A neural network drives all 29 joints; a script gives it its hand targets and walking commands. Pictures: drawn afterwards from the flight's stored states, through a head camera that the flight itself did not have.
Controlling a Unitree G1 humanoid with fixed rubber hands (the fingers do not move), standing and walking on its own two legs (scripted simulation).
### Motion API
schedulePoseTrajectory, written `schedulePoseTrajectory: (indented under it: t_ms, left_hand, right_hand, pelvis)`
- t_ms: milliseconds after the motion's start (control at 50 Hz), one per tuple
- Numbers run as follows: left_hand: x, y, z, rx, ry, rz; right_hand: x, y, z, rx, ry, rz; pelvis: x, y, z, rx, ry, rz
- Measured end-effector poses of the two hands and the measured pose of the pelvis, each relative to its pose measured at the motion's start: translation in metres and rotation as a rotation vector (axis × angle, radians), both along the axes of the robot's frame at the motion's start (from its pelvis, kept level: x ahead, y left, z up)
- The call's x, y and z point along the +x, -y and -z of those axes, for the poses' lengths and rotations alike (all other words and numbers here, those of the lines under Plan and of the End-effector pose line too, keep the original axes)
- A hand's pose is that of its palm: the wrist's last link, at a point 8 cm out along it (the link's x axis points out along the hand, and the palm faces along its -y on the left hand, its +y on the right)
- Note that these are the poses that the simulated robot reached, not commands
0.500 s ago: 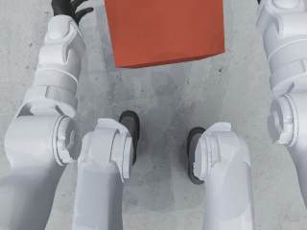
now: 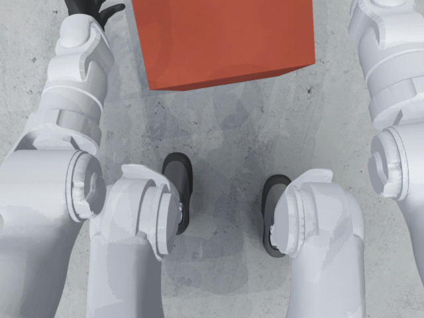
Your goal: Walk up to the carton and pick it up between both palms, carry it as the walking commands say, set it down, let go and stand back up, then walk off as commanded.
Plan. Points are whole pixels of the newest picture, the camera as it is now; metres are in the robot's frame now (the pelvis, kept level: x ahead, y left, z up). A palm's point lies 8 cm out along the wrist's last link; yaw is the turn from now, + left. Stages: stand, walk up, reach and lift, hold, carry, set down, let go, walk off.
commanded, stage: reach and lift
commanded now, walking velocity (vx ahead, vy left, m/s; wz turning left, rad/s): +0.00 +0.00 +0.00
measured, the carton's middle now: (222, 18) +0.54 +0.02 -0.25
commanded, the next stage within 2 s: none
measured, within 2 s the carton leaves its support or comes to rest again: leaves its support in 1.00 s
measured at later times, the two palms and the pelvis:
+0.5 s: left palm (110, 8) +0.53 +0.17 -0.17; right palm out of the picture +0.57 -0.13 -0.18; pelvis +0.00 +0.00 +0.01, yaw +0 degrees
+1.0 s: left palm (109, 2) +0.54 +0.17 -0.16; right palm out of the picture +0.56 -0.13 -0.17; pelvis +0.01 +0.00 +0.00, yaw -1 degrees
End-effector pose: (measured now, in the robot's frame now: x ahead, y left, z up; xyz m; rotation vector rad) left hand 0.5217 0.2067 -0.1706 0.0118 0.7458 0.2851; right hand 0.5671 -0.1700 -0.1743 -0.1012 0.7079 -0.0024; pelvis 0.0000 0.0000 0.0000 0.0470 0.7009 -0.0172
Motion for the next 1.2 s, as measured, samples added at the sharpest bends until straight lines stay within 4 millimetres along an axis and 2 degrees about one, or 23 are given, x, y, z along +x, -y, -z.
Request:
schedulePoseTrajectory:
  t_ms: [180,480,820,1100,1200]
  left_hand:
    - [-0.001,0.006,0.001,-0.008,-0.007,0.013]
    - [0.011,0.034,0.0,-0.018,0.001,0.051]
    - [0.013,0.036,-0.003,-0.019,-0.032,0.055]
    - [0.012,0.037,-0.015,-0.038,-0.041,0.073]
    - [0.011,0.036,-0.022,-0.039,-0.027,0.065]
  right_hand:
    - [-0.002,-0.006,0.001,0.004,-0.014,-0.007]
    - [-0.001,-0.039,0.004,0.017,-0.006,-0.062]
    - [0.0,-0.041,0.0,0.0,-0.039,-0.074]
    - [-0.011,-0.037,0.0,0.024,-0.061,-0.066]
    - [-0.011,-0.038,-0.006,0.019,-0.055,-0.061]
  pelvis:
    - [-0.005,-0.001,-0.002,-0.001,0.012,0.003]
    - [-0.003,-0.002,-0.005,0.001,0.017,0.004]
    - [0.001,-0.001,-0.002,0.005,0.024,0.011]
    - [0.005,0.002,0.003,0.001,0.015,0.025]
    - [0.004,0.001,0.002,-0.002,0.012,0.029]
